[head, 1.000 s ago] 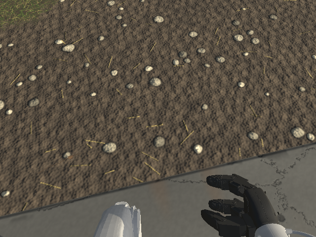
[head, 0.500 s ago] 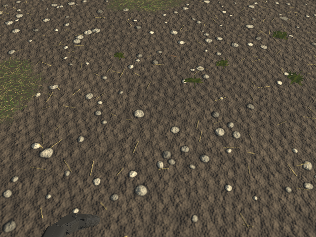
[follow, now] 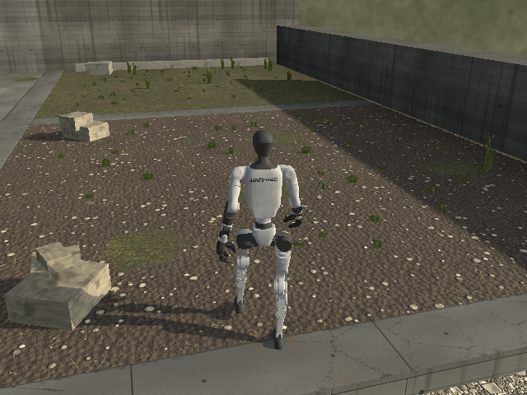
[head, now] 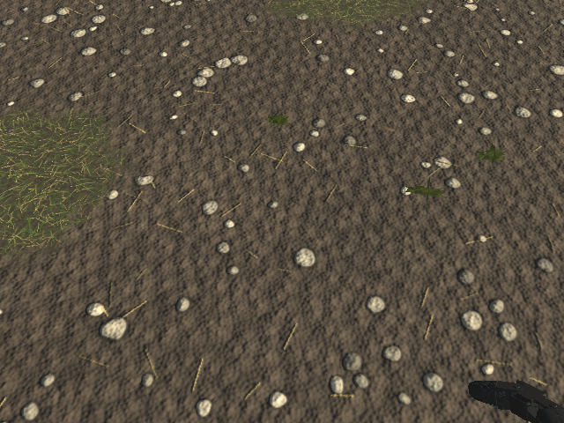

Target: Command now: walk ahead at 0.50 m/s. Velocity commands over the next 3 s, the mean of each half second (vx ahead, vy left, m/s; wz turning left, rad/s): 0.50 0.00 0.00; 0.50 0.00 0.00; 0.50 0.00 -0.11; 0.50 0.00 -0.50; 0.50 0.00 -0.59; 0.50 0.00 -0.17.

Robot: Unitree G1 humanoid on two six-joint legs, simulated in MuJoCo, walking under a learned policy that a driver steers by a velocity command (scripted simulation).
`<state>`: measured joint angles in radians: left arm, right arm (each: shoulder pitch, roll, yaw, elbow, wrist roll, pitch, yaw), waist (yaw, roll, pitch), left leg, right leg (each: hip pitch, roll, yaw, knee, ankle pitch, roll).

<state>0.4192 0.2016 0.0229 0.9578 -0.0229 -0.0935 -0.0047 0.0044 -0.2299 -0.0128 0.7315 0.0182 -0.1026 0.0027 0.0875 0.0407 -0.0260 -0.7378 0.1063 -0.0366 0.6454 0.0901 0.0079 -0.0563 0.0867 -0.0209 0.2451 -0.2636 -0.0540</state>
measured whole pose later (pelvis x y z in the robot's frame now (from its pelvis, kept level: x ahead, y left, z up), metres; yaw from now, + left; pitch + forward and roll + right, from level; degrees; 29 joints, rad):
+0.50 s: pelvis +0.29 +0.03 +0.00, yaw +0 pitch +3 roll +2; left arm 0.05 0.24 0.04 0.79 -0.01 -0.07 -0.01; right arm 0.36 -0.26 -0.06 0.91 0.02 -0.08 0.00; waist -0.08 -0.04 -0.02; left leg -0.09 -0.05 0.05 0.26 -0.24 0.04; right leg -0.66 -0.10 0.04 0.64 0.01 -0.01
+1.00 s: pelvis +0.55 -0.01 +0.00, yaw -1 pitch +3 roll -1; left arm 0.37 0.23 0.06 0.94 -0.01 -0.08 0.00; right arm 0.06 -0.25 -0.06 0.81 0.01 -0.07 0.01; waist 0.07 0.05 -0.01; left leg -0.68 0.11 -0.03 0.65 0.05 0.01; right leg -0.04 0.05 -0.04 0.22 -0.24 -0.04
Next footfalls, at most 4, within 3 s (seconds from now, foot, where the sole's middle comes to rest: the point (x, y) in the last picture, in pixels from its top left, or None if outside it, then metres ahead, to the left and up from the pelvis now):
0.10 left None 0.26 0.13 -0.78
0.62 right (367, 414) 0.51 -0.11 -0.78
1.14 left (274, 294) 0.81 0.13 -0.78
1.70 right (371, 220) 1.09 -0.14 -0.78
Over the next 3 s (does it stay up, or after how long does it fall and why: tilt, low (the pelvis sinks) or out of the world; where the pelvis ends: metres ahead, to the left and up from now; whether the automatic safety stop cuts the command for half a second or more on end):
stays up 1.52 -0.38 0.01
